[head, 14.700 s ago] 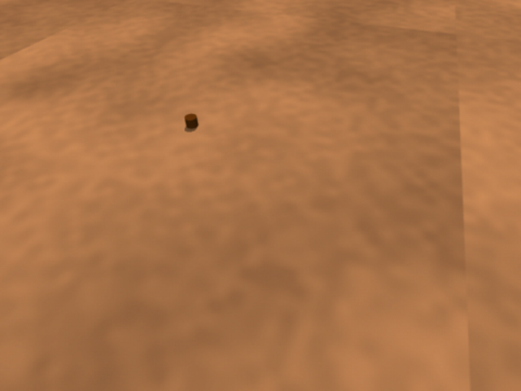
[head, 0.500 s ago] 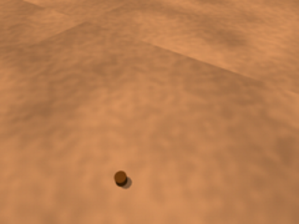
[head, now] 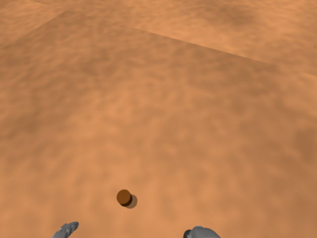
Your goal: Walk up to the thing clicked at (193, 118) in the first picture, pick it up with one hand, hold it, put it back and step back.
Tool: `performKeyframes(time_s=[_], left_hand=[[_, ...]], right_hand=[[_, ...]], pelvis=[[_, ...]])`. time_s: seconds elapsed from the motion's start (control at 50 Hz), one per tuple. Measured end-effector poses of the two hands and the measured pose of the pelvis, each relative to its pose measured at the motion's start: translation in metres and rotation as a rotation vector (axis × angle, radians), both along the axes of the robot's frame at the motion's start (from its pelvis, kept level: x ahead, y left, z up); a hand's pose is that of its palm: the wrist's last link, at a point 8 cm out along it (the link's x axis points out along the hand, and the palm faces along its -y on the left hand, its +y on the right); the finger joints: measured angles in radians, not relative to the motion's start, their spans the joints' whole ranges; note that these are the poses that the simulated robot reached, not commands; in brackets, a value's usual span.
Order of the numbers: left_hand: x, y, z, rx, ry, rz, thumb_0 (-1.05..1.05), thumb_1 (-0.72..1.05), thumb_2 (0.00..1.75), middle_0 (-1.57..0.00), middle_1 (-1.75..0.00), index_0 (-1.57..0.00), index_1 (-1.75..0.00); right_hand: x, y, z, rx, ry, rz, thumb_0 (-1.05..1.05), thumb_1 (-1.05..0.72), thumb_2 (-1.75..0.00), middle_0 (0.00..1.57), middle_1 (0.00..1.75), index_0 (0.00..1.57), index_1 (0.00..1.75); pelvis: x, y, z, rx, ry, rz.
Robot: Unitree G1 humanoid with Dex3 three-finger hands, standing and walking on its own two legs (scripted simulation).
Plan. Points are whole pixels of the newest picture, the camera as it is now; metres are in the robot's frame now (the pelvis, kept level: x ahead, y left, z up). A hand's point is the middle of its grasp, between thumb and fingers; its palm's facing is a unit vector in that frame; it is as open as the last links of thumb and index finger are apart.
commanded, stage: walk up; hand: left
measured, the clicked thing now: (124, 198) +0.41 +0.27 -0.72
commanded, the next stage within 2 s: none
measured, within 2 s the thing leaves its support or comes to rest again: neither
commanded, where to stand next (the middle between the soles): +0.04 -0.01 m, yaw +0 degrees
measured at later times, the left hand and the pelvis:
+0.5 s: hand out of the picture +0.05 +0.30 -0.16, palm faces -0.01 -0.95 -0.32, open 7.4 cm; pelvis -0.02 +0.03 +0.01, yaw +1 degrees
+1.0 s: hand out of the picture +0.05 +0.26 -0.13, palm faces -0.01 -0.93 -0.36, open 7.4 cm; pelvis -0.03 +0.00 +0.01, yaw -1 degrees
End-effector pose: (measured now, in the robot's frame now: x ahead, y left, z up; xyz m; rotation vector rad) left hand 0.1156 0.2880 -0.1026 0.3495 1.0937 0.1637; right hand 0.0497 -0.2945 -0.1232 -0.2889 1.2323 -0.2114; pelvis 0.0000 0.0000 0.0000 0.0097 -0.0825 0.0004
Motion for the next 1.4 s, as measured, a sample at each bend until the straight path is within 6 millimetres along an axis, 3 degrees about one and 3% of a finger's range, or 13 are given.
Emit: performKeyframes(time_s=[0.12, 0.26, 0.38, 0.48, 0.56, 0.64, 0.74, 0.88, 1.0, 1.1, 1.22, 1.4], left_hand=[[0.026, -0.009, 0.005, -0.016, -0.051, -0.019, 0.00, 0.91, 0.89, -0.20, -0.30, -0.21, -0.30], [0.026, 0.018, -0.012, -0.040, -0.095, -0.001, 0.00, 0.90, 0.89, -0.20, -0.30, -0.21, -0.30], [-0.012, 0.042, -0.027, -0.047, 0.021, 0.051, 0.00, 0.91, 0.89, -0.20, -0.30, -0.20, -0.30], [-0.058, 0.053, -0.026, -0.040, 0.131, 0.085, 0.00, 0.91, 0.89, -0.20, -0.30, -0.20, -0.30], [-0.087, 0.053, -0.024, -0.014, 0.205, 0.071, 0.00, 0.91, 0.89, -0.20, -0.30, -0.20, -0.30], [-0.096, 0.045, -0.020, 0.015, 0.212, 0.050, 0.01, 0.91, 0.89, -0.20, -0.30, -0.20, -0.30], [-0.098, 0.021, -0.005, 0.032, 0.140, 0.043, 0.00, 0.91, 0.89, -0.20, -0.30, -0.20, -0.30], [-0.089, 0.009, 0.014, 0.024, 0.068, 0.040, 0.00, 0.91, 0.89, -0.20, -0.30, -0.21, -0.30], [-0.069, 0.015, 0.008, 0.000, 0.042, 0.046, 0.00, 0.91, 0.89, -0.20, -0.30, -0.21, -0.30], [-0.052, 0.010, 0.004, -0.008, 0.025, 0.027, 0.00, 0.91, 0.89, -0.20, -0.30, -0.20, -0.30], [-0.043, 0.005, 0.002, -0.017, 0.021, 0.010, 0.00, 0.91, 0.89, -0.20, -0.30, -0.20, -0.30], [-0.038, 0.012, -0.002, -0.005, 0.020, 0.032, 0.00, 0.91, 0.89, -0.20, -0.30, -0.20, -0.30]], right_hand=[[0.023, -0.001, 0.007, -0.015, -0.028, 0.041, 0.00, -0.90, -0.90, 0.20, 0.30, 0.20, 0.30], [0.006, -0.007, 0.020, -0.130, 0.006, 0.070, 0.00, -0.90, -0.90, 0.20, 0.30, 0.20, 0.30], [-0.023, -0.002, 0.044, -0.182, 0.033, 0.054, 0.00, -0.90, -0.90, 0.20, 0.30, 0.20, 0.30], [-0.024, -0.002, 0.061, -0.194, 0.025, 0.053, 0.01, -0.90, -0.90, 0.21, 0.30, 0.20, 0.30], [-0.017, -0.003, 0.060, -0.179, -0.037, 0.054, 0.01, -0.90, -0.90, 0.21, 0.30, 0.20, 0.30], [-0.014, -0.008, 0.047, -0.136, -0.088, 0.059, 0.00, -0.90, -0.90, 0.21, 0.30, 0.20, 0.30], [-0.015, -0.014, 0.022, -0.052, -0.099, 0.042, 0.00, -0.90, -0.90, 0.20, 0.30, 0.20, 0.30], [-0.019, -0.007, 0.014, 0.014, -0.082, 0.051, 0.01, -0.90, -0.90, 0.20, 0.30, 0.20, 0.30], [-0.028, -0.001, 0.021, -0.009, -0.049, 0.047, 0.01, -0.90, -0.90, 0.20, 0.30, 0.20, 0.30], [-0.031, -0.012, 0.029, -0.033, -0.036, 0.026, 0.01, -0.90, -0.90, 0.21, 0.30, 0.20, 0.30], [-0.016, -0.025, 0.031, -0.068, -0.062, 0.022, 0.01, -0.90, -0.90, 0.20, 0.30, 0.20, 0.30], [0.002, -0.016, 0.030, -0.055, -0.096, 0.050, 0.01, -0.90, -0.90, 0.20, 0.30, 0.20, 0.30]], pelvis=[[0.001, 0.002, 0.003, 0.004, 0.024, 0.012], [-0.008, 0.017, -0.010, -0.023, 0.035, 0.047], [-0.017, 0.027, -0.002, -0.036, 0.027, 0.043], [-0.023, 0.026, 0.010, -0.041, 0.056, 0.017], [-0.027, 0.023, 0.011, -0.036, 0.048, -0.017], [-0.033, 0.014, 0.006, -0.022, 0.033, -0.038], [-0.040, 0.001, 0.004, -0.042, 0.009, -0.025], [-0.035, -0.002, 0.011, -0.011, 0.028, -0.015], [-0.031, 0.001, 0.013, 0.015, 0.033, -0.013], [-0.025, -0.005, 0.013, -0.004, 0.032, -0.018], [-0.019, -0.004, 0.011, -0.014, 0.031, -0.009], [-0.017, -0.004, 0.008, -0.005, 0.028, -0.012]])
